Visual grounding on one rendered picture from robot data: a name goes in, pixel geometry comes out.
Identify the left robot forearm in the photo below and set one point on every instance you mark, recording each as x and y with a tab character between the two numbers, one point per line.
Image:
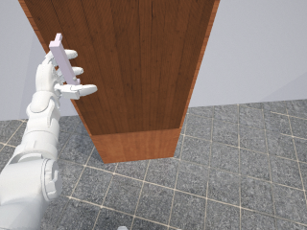
41	134

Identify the robot left hand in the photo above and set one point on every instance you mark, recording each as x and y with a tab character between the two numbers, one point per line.
50	80

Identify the handle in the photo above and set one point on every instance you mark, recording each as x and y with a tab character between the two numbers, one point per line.
62	61

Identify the robot left upper arm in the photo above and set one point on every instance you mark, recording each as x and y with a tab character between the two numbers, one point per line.
26	190

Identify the cupboard door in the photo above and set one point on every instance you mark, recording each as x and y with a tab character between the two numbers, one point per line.
141	54

